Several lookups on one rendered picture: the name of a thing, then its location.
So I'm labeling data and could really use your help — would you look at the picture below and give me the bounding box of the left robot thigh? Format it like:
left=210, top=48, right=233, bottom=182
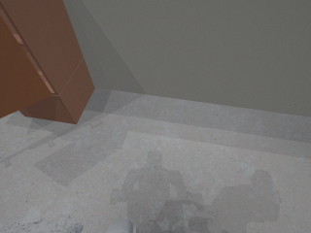
left=105, top=218, right=137, bottom=233

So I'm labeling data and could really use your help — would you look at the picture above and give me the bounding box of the cupboard door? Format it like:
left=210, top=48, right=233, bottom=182
left=0, top=16, right=52, bottom=118

